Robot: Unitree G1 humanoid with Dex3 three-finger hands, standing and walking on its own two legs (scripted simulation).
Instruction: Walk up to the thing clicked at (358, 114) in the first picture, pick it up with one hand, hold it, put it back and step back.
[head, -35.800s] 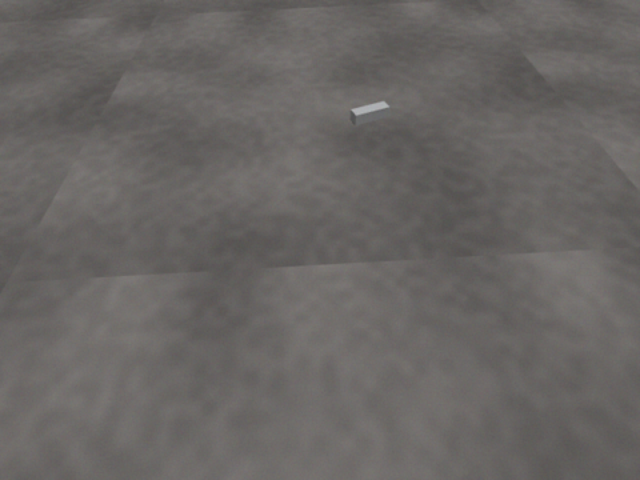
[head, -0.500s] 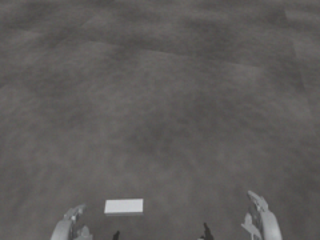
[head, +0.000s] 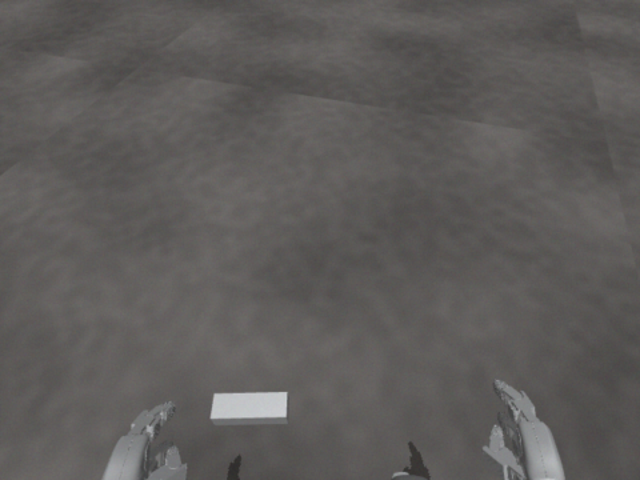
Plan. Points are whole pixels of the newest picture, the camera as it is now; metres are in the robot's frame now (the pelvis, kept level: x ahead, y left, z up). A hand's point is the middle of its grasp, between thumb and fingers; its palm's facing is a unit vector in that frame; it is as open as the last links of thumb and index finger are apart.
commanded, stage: stand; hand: left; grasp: from above
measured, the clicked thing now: (251, 408) +0.44 +0.21 -0.68
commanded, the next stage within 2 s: none
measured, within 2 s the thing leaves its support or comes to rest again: neither
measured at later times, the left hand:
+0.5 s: hand out of the picture +0.04 +0.23 -0.11, palm faces +0.06 -0.95 -0.32, open 7.4 cm
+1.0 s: hand out of the picture +0.03 +0.24 -0.09, palm faces +0.06 -0.94 -0.34, open 7.4 cm
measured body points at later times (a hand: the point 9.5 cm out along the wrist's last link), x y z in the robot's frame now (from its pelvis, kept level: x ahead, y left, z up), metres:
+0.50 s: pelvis +0.00 +0.00 +0.05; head +0.01 +0.00 +0.50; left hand +0.04 +0.28 -0.08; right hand +0.07 -0.28 -0.08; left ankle +0.00 +0.13 -0.68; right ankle +0.02 -0.14 -0.68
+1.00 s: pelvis -0.01 +0.00 +0.07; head -0.01 -0.01 +0.52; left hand +0.03 +0.29 -0.07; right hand +0.06 -0.29 -0.08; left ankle +0.00 +0.13 -0.68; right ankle +0.02 -0.14 -0.68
